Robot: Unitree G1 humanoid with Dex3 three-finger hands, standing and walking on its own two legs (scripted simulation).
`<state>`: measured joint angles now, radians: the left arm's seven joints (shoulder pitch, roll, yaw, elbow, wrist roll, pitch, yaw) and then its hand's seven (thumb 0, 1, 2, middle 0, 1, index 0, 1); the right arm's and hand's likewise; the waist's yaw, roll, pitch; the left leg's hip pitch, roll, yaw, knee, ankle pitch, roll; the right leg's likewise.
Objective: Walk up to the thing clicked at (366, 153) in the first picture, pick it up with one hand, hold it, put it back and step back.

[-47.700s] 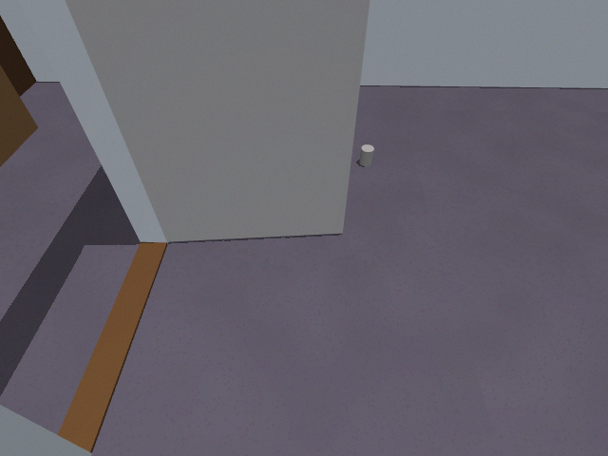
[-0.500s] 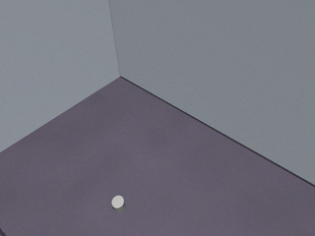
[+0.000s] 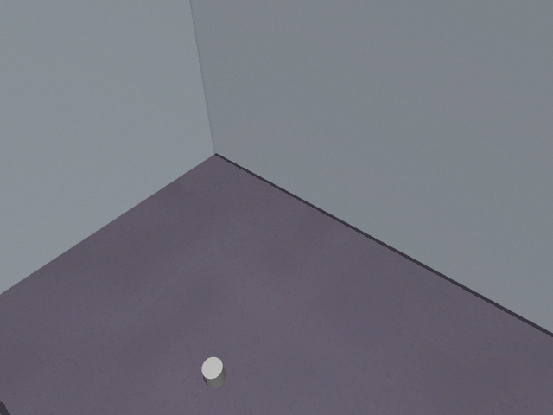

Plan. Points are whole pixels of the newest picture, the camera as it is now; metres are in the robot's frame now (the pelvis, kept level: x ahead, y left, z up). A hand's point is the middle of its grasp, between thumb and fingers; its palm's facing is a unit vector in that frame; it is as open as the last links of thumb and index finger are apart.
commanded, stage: stand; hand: left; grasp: from above
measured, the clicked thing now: (214, 372) +0.43 +0.23 -0.73
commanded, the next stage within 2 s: step back in 1.64 s
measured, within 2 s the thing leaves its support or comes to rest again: neither
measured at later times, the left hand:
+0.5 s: hand out of the picture +0.05 +0.23 -0.16, palm faces +0.01 -0.94 -0.33, open 7.3 cm
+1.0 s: hand out of the picture +0.09 +0.23 -0.16, palm faces +0.01 -0.94 -0.33, open 7.3 cm
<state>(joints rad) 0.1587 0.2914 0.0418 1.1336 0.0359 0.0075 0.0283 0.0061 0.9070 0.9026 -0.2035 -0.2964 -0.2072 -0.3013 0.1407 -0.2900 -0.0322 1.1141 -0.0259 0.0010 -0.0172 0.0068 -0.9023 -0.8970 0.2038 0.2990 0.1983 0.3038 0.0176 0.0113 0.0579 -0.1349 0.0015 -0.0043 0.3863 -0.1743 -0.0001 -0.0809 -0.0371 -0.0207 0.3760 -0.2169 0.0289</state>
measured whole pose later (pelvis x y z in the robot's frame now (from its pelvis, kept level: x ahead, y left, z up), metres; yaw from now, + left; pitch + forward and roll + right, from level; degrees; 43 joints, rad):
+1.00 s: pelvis +0.02 -0.01 +0.00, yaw +0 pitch -2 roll +0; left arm 0.10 0.31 0.03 1.15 0.02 0.00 0.01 0.01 0.91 0.90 -0.20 -0.30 -0.21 -0.30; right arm 0.10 -0.33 -0.01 1.15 -0.02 -0.01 -0.01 0.01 -0.90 -0.90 0.20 0.30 0.20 0.30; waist 0.01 0.01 0.06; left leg -0.13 0.02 0.00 0.34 -0.17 -0.02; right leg -0.07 -0.02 -0.02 0.33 -0.21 0.01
